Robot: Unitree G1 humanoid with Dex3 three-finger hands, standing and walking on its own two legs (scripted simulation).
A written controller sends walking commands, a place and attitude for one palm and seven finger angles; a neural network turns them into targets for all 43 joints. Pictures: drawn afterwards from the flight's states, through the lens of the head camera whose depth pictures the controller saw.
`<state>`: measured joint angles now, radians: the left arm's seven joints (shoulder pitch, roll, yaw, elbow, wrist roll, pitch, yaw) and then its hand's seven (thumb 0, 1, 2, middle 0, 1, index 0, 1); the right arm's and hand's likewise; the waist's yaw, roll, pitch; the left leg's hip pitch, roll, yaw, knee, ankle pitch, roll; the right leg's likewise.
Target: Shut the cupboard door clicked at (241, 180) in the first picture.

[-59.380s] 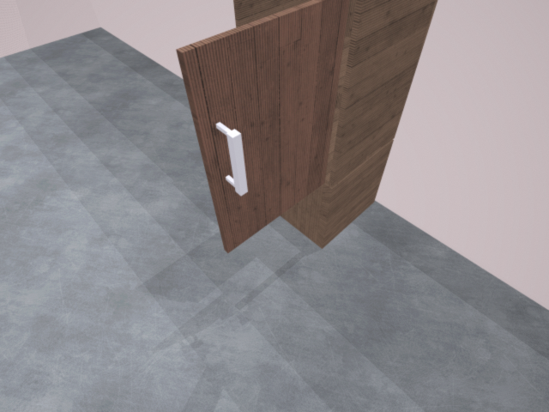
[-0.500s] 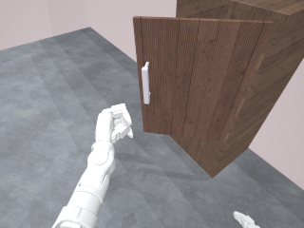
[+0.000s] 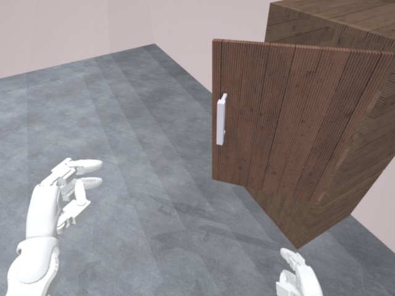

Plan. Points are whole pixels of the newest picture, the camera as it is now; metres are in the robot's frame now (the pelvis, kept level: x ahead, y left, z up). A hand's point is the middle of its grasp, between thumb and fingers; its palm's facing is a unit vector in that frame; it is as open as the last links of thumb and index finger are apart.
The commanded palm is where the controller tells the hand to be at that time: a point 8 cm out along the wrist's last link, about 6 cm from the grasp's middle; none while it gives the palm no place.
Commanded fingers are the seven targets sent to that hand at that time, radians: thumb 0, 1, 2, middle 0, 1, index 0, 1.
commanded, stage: draw the hand back to the body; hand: left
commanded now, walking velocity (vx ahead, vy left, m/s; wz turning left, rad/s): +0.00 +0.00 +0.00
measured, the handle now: (222, 119) +0.64 +0.00 +0.01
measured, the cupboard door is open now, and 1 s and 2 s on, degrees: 44 44 44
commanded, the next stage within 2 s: step back with the hand held close in 0.52 s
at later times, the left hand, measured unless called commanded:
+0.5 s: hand (55, 210) +0.20 +0.25 +0.15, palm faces +0.44 -0.81 -0.39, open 7.4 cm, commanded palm +0.15 +0.29 +0.17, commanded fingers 0.00 0.90 0.90 -0.20 -0.30 -0.20 -0.30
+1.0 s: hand (43, 207) +0.20 +0.27 +0.16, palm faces +0.37 -0.77 -0.53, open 7.4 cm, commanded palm +0.14 +0.31 +0.17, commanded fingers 0.00 0.90 0.90 -0.20 -0.30 -0.20 -0.30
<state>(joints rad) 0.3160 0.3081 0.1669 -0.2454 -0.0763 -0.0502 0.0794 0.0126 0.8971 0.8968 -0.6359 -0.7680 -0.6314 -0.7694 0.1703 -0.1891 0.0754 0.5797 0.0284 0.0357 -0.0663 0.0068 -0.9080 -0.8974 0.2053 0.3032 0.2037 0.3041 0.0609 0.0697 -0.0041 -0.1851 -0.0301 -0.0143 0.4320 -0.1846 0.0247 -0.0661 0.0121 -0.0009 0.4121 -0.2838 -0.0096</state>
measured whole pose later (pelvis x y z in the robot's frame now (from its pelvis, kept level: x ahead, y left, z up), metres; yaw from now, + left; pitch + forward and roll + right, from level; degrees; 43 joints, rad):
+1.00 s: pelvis +0.00 +0.01 +0.00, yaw +0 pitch +1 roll -1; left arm 0.56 0.44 0.41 -0.46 -0.09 -0.13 0.11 0.01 0.89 0.90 -0.22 -0.30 -0.21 -0.31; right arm 0.16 -0.25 -0.02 0.56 0.04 0.06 -0.10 0.01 -0.91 -0.90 0.20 0.30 0.20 0.30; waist 0.02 0.07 0.01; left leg -0.32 -0.03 -0.01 0.49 -0.19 0.04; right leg -0.20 0.01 0.00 0.47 -0.29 0.01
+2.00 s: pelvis -0.22 +0.02 -0.01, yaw +0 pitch +2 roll -1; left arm 0.56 0.46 0.43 -0.58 -0.07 -0.23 0.14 0.01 0.89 0.90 -0.22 -0.30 -0.21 -0.31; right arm 0.20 -0.17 0.02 0.63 0.02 -0.07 -0.04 0.01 -0.91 -0.90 0.21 0.30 0.21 0.30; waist 0.01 -0.03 -0.01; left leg -0.52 0.03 0.01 0.75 -0.31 -0.02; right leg -0.28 0.05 0.02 0.58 -0.32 -0.03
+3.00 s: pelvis -0.25 +0.03 -0.01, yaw +3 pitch -1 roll -1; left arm 0.27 0.20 0.02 0.81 0.01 0.03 0.02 -0.02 0.98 0.89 -0.21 -0.30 -0.21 -0.30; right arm 0.21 -0.22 0.02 0.89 -0.02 0.01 0.00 0.00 -0.91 -0.90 0.21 0.30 0.20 0.30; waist -0.01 -0.08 0.07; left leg -0.33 -0.01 -0.02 0.56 -0.22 0.01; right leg -0.22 0.02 -0.03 0.54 -0.31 -0.02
